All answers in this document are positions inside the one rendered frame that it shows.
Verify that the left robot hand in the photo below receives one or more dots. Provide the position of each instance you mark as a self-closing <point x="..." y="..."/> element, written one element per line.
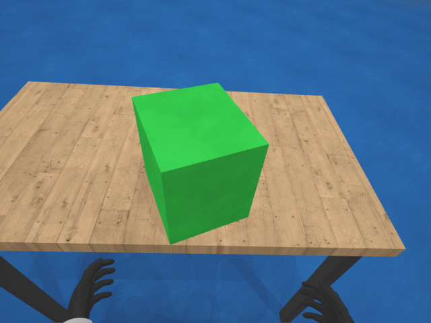
<point x="83" y="297"/>

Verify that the carton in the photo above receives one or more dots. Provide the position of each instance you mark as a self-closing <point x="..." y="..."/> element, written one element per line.
<point x="203" y="158"/>

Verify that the right robot hand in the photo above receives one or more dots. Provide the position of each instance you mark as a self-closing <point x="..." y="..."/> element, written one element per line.
<point x="331" y="306"/>

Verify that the table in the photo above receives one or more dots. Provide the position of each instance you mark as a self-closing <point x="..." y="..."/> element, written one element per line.
<point x="73" y="179"/>

